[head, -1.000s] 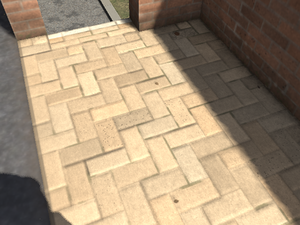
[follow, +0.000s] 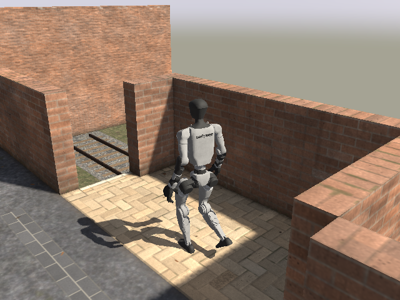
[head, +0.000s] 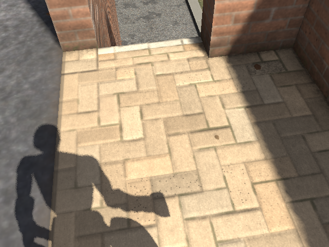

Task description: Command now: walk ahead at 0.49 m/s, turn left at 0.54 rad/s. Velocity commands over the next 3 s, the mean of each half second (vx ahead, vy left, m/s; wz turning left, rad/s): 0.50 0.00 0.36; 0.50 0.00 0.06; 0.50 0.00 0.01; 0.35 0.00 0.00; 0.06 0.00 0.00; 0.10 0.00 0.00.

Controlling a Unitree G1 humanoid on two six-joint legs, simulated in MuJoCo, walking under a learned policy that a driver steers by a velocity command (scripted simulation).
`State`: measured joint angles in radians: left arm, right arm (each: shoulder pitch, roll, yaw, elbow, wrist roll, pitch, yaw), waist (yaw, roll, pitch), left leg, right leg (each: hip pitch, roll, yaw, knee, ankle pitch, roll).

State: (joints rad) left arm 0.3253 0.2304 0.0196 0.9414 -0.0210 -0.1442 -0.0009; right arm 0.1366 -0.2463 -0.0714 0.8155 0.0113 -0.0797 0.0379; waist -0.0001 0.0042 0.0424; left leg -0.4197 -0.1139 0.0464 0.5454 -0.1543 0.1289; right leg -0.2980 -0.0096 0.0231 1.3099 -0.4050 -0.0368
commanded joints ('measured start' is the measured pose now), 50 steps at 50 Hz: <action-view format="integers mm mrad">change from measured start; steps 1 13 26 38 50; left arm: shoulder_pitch -23 -333 -48 120 2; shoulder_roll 141 101 117 182 179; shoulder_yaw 42 27 46 61 43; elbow -131 -287 -224 -127 -190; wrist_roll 9 17 27 3 -16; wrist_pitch -29 9 15 47 24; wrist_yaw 6 0 -30 -6 -3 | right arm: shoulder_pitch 44 235 149 -160 163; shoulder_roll -80 -143 -103 -50 -152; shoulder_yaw -11 -15 8 28 -10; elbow -59 -24 -79 -164 -83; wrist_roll -5 15 -3 5 -1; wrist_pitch -16 0 -7 -16 -17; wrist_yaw -4 -45 -37 -16 -14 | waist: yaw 19 -86 0 88 -72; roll -77 87 -82 -85 77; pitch -97 -51 -68 6 -165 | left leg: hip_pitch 323 199 -252 -231 538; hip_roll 292 231 213 180 424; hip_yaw -462 -328 -139 -61 -499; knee -326 -253 592 50 -260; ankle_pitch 119 64 -113 216 -56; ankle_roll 208 107 -81 -112 137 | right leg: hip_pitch -373 -205 191 249 -479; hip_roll -96 -31 -207 -194 -72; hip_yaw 94 16 293 95 60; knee -1 -754 -1111 -1148 -46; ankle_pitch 92 489 329 456 7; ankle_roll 4 70 -180 -160 -3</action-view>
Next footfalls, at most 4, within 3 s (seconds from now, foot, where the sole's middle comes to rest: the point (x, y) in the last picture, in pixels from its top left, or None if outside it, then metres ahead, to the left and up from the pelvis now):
0.36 right None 0.39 -0.13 -0.76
0.92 left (140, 205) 0.63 0.15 -0.76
1.46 right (181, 140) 0.96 -0.03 -0.76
1.94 left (127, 111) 1.15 0.24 -0.76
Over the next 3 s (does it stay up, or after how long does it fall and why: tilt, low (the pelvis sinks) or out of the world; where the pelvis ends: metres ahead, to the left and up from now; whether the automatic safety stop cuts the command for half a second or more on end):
stays up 1.16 0.14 0.01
